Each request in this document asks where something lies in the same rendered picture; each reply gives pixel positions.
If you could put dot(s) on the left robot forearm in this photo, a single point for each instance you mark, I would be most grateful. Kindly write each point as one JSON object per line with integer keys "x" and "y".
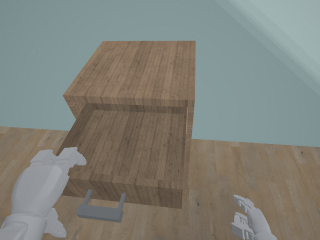
{"x": 23, "y": 226}

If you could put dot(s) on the right robot hand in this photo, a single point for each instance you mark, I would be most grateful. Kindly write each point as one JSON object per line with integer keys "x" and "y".
{"x": 255, "y": 222}

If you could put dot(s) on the cabinet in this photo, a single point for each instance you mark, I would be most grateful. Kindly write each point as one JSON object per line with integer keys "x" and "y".
{"x": 147, "y": 73}

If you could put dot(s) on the drawer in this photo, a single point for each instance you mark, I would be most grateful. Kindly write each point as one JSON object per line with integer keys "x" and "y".
{"x": 138, "y": 150}

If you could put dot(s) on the left robot hand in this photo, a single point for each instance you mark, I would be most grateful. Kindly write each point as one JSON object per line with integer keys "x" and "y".
{"x": 39, "y": 186}

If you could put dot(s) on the handle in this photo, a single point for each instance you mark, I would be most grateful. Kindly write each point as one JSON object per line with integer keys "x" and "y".
{"x": 100, "y": 212}

